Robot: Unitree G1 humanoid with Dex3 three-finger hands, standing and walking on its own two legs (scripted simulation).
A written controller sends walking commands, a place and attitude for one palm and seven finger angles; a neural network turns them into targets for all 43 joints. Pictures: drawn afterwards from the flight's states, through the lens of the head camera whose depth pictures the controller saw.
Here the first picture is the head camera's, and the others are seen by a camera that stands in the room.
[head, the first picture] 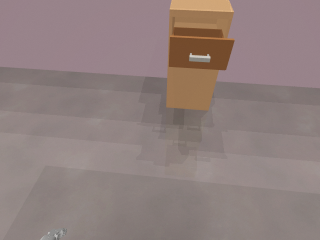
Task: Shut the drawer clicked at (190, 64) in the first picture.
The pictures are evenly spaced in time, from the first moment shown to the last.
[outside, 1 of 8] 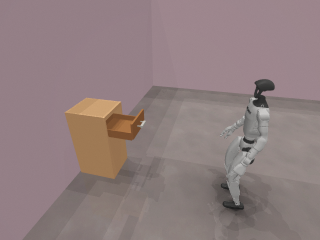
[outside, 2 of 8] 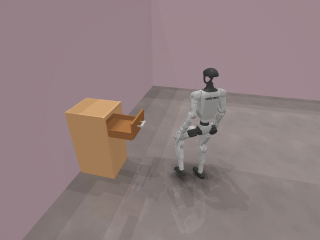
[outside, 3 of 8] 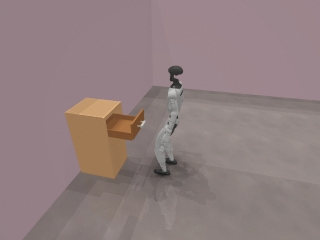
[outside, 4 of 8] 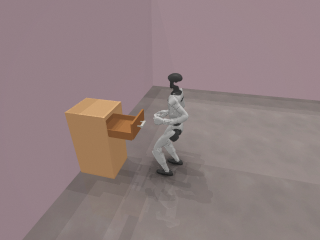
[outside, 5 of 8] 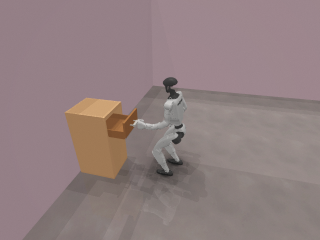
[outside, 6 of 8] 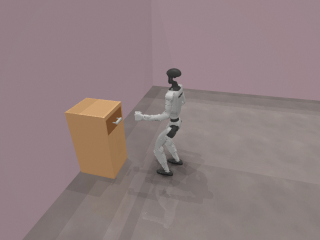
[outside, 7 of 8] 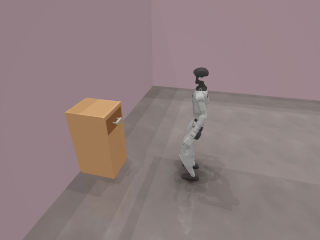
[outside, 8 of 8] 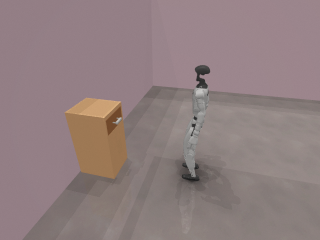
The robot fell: no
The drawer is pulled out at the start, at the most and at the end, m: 0.28 0.28 0.00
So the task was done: yes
